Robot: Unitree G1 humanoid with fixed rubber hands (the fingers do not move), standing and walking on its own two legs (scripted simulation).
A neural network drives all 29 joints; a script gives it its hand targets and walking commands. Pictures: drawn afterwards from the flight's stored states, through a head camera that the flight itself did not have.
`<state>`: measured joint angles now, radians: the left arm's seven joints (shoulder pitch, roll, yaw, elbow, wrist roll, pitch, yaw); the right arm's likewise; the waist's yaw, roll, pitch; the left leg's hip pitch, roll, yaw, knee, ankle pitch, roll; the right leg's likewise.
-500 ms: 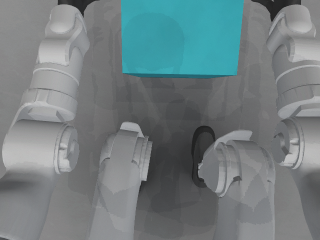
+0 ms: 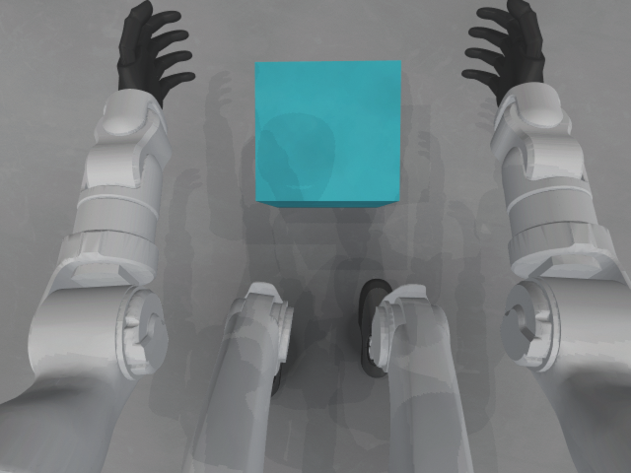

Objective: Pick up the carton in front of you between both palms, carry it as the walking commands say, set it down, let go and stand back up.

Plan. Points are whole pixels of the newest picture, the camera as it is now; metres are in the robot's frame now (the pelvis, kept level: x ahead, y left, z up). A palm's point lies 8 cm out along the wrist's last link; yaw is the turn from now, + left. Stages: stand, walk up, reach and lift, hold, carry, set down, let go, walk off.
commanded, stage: set down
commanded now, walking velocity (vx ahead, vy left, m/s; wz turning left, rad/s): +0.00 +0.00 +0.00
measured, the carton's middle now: (327, 148) +0.51 +0.00 -0.39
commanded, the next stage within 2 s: let go in 0.36 s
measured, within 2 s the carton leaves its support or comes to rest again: neither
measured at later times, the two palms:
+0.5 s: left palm (33, 27) +0.51 +0.20 +0.04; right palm out of the picture +0.51 -0.20 +0.02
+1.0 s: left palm out of the picture +0.35 +0.23 +0.15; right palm out of the picture +0.34 -0.22 +0.13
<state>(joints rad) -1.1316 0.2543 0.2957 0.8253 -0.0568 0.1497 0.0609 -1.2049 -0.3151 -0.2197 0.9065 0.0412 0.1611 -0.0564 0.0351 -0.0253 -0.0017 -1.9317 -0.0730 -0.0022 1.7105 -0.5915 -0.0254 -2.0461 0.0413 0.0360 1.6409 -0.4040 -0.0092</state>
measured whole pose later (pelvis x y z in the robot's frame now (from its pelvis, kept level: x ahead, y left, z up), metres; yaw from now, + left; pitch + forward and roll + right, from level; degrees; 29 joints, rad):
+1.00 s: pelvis +0.09 +0.01 +0.23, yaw -3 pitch +20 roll +0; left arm -0.11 0.19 0.12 0.59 0.01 -0.01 -0.07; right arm -0.12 -0.17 -0.12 0.59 -0.04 0.01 -0.01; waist 0.03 0.02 -0.04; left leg -0.68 -0.05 -0.05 0.69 -0.36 0.01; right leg -0.77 0.03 0.04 0.66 -0.24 -0.01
